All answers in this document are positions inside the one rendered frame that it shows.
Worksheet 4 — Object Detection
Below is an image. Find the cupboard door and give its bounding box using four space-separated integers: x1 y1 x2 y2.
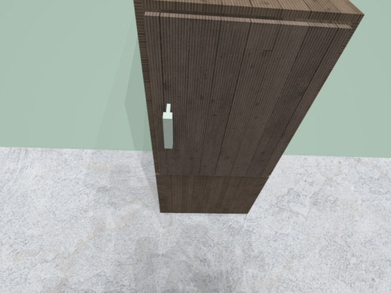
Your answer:
144 12 352 176

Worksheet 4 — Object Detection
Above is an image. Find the handle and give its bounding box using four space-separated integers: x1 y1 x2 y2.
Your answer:
163 104 173 149

